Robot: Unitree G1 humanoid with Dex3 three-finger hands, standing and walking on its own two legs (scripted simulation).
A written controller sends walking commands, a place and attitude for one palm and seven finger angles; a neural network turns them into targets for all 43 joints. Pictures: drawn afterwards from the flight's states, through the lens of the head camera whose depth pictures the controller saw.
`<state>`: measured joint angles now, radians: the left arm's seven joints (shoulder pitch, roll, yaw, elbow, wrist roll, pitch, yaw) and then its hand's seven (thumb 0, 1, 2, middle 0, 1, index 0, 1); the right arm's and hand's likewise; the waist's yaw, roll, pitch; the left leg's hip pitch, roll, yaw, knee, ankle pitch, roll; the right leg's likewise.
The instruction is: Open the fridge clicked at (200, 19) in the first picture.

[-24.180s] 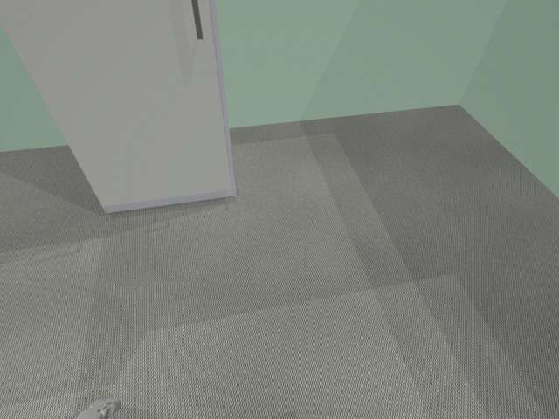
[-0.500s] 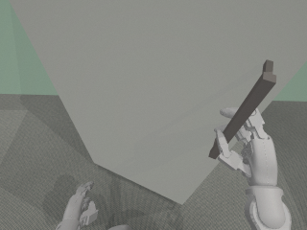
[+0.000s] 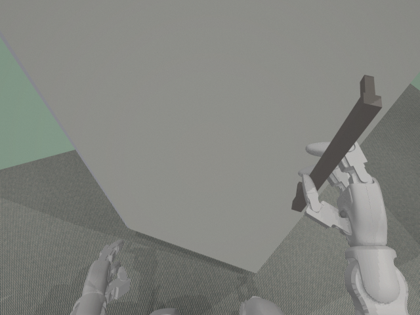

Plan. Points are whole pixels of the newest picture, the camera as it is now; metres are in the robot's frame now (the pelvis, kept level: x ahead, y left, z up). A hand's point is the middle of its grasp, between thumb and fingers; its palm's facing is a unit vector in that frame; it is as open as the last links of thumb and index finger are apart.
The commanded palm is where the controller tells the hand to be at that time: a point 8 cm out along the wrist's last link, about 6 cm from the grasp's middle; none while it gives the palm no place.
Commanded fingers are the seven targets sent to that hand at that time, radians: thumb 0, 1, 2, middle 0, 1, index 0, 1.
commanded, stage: walk backward, drawing the door open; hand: right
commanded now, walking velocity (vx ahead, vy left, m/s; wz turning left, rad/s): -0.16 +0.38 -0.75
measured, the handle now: (324, 158) +0.33 -0.12 +0.17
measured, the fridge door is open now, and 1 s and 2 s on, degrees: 40 79 72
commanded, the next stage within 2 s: stop walking and hold the door back in 0.88 s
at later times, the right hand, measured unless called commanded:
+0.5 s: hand out of the picture +0.12 -0.01 +0.14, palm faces +0.46 +0.85 -0.28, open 6.8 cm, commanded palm +0.07 -0.04 +0.15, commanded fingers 0.00 -0.90 -0.90 0.45 1.40 0.45 1.40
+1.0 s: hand out of the picture +0.00 +0.14 +0.14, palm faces +0.76 +0.59 -0.28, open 6.6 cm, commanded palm -0.05 +0.11 +0.13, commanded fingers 0.00 -0.90 -0.90 0.45 1.40 0.45 1.40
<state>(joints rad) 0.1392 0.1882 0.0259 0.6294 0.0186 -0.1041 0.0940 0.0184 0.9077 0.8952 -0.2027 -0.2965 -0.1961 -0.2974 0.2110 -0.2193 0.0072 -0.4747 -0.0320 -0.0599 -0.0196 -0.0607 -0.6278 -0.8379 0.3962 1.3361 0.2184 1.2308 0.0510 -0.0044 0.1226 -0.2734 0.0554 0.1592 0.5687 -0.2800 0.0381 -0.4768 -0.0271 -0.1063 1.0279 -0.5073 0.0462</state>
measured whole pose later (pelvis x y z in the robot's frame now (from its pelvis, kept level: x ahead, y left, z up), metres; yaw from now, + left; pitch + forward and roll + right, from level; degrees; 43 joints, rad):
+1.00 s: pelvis -0.08 +0.45 +0.00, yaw -42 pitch -1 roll +2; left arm 0.22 0.11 -0.02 0.61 0.01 -0.12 0.05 0.02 0.90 0.89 -0.21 -0.30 -0.20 -0.30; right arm 0.22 -0.30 -0.14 -0.42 0.02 -0.05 -0.06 -0.06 -0.64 -0.80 0.44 1.38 0.25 1.29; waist 0.00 -0.02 0.08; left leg -0.21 0.03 0.02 0.53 -0.36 -0.04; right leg -0.40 -0.15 0.15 0.52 -0.22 0.08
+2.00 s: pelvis -0.14 +0.56 +0.00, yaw -45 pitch -2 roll +1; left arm 0.27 0.28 0.00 0.78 -0.04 -0.05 0.09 0.02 0.91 0.89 -0.21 -0.30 -0.20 -0.30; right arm -0.73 -0.43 -0.33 0.82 0.01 -0.18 -0.02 -0.07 -0.72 -0.80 0.45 1.40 0.39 1.40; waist 0.12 -0.04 0.16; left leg -0.25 0.04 0.07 0.57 -0.28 -0.01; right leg -0.49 -0.05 -0.03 1.10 -0.48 0.03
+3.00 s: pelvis -0.16 +0.56 -0.01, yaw -41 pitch +3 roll +0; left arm 0.36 0.31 0.01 0.72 0.00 -0.14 0.05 0.01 0.91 0.89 -0.20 -0.30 -0.20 -0.30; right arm -0.77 -0.47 -0.31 1.02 -0.03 -0.22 0.03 -0.03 -0.37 -0.65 0.45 1.39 0.44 1.39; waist 0.10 0.01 -0.03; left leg -0.37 -0.01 0.05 0.62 -0.30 0.03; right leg -0.47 -0.05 -0.07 0.57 -0.15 -0.02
